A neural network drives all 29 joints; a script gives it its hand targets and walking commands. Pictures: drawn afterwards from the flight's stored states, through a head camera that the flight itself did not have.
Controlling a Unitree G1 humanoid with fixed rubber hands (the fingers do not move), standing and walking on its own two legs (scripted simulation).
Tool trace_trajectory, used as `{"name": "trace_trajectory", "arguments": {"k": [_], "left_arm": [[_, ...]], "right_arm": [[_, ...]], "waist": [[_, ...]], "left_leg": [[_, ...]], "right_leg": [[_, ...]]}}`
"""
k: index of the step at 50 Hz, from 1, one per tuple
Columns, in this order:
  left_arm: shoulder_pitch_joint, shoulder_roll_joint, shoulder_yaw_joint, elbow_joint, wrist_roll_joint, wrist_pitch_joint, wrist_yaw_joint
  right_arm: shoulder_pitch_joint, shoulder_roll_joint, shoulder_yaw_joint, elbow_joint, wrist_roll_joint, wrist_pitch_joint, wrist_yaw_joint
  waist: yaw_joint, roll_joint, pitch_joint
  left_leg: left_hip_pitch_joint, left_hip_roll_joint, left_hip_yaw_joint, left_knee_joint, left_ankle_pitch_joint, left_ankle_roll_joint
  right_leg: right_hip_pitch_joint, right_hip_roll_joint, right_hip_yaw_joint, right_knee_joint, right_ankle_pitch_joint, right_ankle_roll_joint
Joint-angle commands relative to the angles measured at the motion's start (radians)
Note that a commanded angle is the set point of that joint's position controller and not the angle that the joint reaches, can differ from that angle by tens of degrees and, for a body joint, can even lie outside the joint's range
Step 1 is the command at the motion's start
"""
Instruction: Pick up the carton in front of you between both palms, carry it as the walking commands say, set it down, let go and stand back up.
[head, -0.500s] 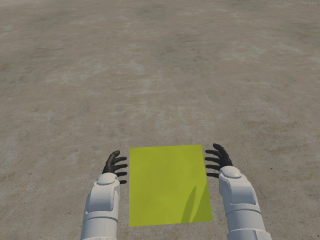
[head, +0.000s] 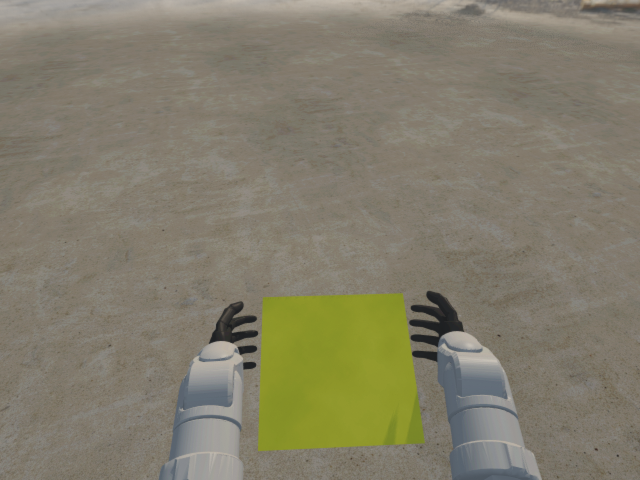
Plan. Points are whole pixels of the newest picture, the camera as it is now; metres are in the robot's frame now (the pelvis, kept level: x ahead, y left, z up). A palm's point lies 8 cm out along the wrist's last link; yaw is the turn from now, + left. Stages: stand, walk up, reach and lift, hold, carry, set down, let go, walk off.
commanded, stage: hold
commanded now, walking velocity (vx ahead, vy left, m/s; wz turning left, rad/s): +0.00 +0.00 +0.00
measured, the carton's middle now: (332, 378) +0.35 +0.00 -0.10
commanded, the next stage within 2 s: set down in 0.04 s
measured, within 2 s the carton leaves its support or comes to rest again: neither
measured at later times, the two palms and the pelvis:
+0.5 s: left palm (234, 377) +0.33 +0.16 -0.07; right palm (421, 366) +0.34 -0.14 -0.06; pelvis -0.01 +0.00 -0.03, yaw +0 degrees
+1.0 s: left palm (245, 405) +0.37 +0.16 -0.23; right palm (398, 400) +0.37 -0.13 -0.22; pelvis -0.05 -0.01 -0.16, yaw +0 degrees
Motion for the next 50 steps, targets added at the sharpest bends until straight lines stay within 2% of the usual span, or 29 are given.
{"name": "trace_trajectory", "arguments": {"k": [1,6,8,10,12,14,17,20,23,26,29,31,35,38,41,45,50], "left_arm": [[-0.617,-0.989,-0.552,-0.065,-0.317,-0.074,-0.284],[-0.625,-0.992,-0.543,-0.059,-0.32,-0.084,-0.273],[-0.659,-0.974,-0.479,0.007,-0.287,-0.099,-0.267],[-0.704,-0.944,-0.37,0.116,-0.222,-0.129,-0.265],[-0.74,-0.908,-0.266,0.197,-0.155,-0.175,-0.254],[-0.737,-0.87,-0.192,0.245,-0.103,-0.224,-0.24],[-0.691,-0.79,-0.133,0.278,-0.045,-0.309,-0.225],[-0.647,-0.737,-0.156,0.278,-0.032,-0.417,-0.224],[-0.676,-0.77,-0.278,0.246,-0.089,-0.524,-0.226],[-0.738,-0.815,-0.392,0.215,-0.145,-0.603,-0.226],[-0.795,-0.792,-0.466,0.173,-0.181,-0.633,-0.23],[-0.823,-0.772,-0.487,0.156,-0.193,-0.629,-0.236],[-0.873,-0.776,-0.483,0.17,-0.198,-0.592,-0.253],[-0.908,-0.775,-0.435,0.227,-0.182,-0.548,-0.265],[-0.942,-0.77,-0.378,0.3,-0.161,-0.507,-0.279],[-0.977,-0.774,-0.333,0.354,-0.15,-0.484,-0.289],[-1.027,-0.777,-0.347,0.358,-0.184,-0.504,-0.278]], "right_arm": [[-0.517,0.97,0.538,-0.002,0.277,-0.029,0.273],[-0.541,0.957,0.536,-0.033,0.265,-0.039,0.258],[-0.57,0.946,0.475,0.039,0.23,-0.054,0.257],[-0.587,0.926,0.364,0.172,0.164,-0.082,0.258],[-0.636,0.895,0.261,0.245,0.102,-0.128,0.25],[-0.655,0.866,0.208,0.268,0.063,-0.18,0.232],[-0.609,0.821,0.155,0.3,0.016,-0.261,0.204],[-0.542,0.804,0.159,0.31,0.003,-0.365,0.189],[-0.567,0.843,0.264,0.273,0.055,-0.47,0.176],[-0.637,0.882,0.398,0.243,0.111,-0.549,0.158],[-0.697,0.91,0.499,0.189,0.147,-0.579,0.138],[-0.726,0.924,0.536,0.166,0.156,-0.575,0.126],[-0.792,0.929,0.548,0.151,0.163,-0.539,0.111],[-0.826,0.935,0.518,0.194,0.159,-0.493,0.109],[-0.854,0.937,0.462,0.253,0.146,-0.452,0.111],[-0.886,0.946,0.41,0.309,0.144,-0.428,0.117],[-0.964,0.941,0.416,0.307,0.185,-0.452,0.109]], "waist": [[-0.005,0.039,-0.261],[-0.011,0.02,-0.281],[-0.01,0.025,-0.225],[-0.011,0.032,-0.133],[-0.007,0.036,-0.103],[0.006,0.032,-0.121],[0.02,0.014,-0.197],[0.023,0.024,-0.329],[0.017,0.041,-0.535],[0.009,0.039,-0.743],[0.014,0.025,-0.955],[0.021,0.012,-1.05],[0.03,0.002,-1.056],[0.037,0.007,-0.991],[0.041,0.012,-0.938],[0.041,0.017,-0.955],[0.041,0.017,-1.054]], "left_leg": [[0.074,-0.006,-0.1,-0.096,0.074,-0.02],[0.101,0.001,-0.11,-0.08,0.142,-0.024],[0.064,0.005,-0.112,-0.074,0.073,-0.021],[-0.008,0.005,-0.115,-0.06,-0.047,-0.014],[-0.076,-0.002,-0.118,-0.017,-0.103,-0.009],[-0.126,-0.012,-0.108,0.026,-0.056,-0.005],[-0.212,-0.03,-0.089,0.105,0.092,-0.002],[-0.282,-0.051,-0.08,0.19,0.252,-0.018],[-0.292,-0.065,-0.084,0.285,0.421,-0.03],[-0.349,-0.074,-0.086,0.38,0.472,-0.033],[-0.484,-0.087,-0.067,0.465,0.422,-0.038],[-0.596,-0.095,-0.05,0.509,0.343,-0.042],[-0.771,-0.102,-0.029,0.583,0.145,-0.038],[-0.884,-0.103,-0.017,0.632,0.004,-0.03],[-0.992,-0.104,-0.007,0.679,-0.088,-0.024],[-1.078,-0.106,-0.001,0.75,-0.094,-0.024],[-1.143,-0.111,-0.003,0.85,-0.026,-0.031]], "right_leg": [[0.01,0.047,0.05,-0.072,0.067,-0.026],[-0.004,0.056,0.052,-0.06,0.094,-0.027],[-0.049,0.054,0.052,-0.049,0.029,-0.033],[-0.119,0.051,0.051,-0.026,-0.062,-0.041],[-0.184,0.053,0.046,0.02,-0.096,-0.043],[-0.228,0.054,0.049,0.059,-0.064,-0.037],[-0.294,0.066,0.052,0.124,0.049,-0.015],[-0.387,0.082,0.043,0.195,0.17,0.003],[-0.461,0.101,0.046,0.272,0.275,0.013],[-0.529,0.113,0.048,0.355,0.331,0.016],[-0.529,0.115,0.047,0.45,0.379,0.024],[-0.525,0.109,0.045,0.505,0.362,0.032],[-0.664,0.108,0.027,0.579,0.169,0.047],[-0.794,0.116,0.016,0.619,0.012,0.048],[-0.903,0.124,0.005,0.661,-0.087,0.046],[-1.002,0.132,-0.007,0.726,-0.099,0.046],[-1.104,0.143,-0.02,0.832,-0.04,0.048]]}}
